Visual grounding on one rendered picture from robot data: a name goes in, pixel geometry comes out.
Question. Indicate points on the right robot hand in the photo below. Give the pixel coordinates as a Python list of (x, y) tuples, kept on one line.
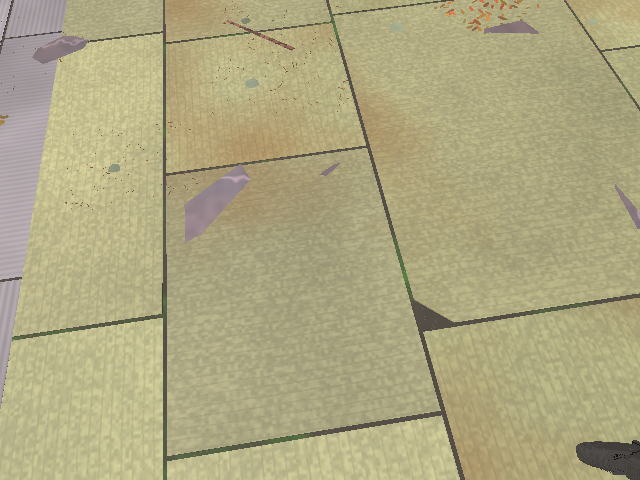
[(619, 458)]

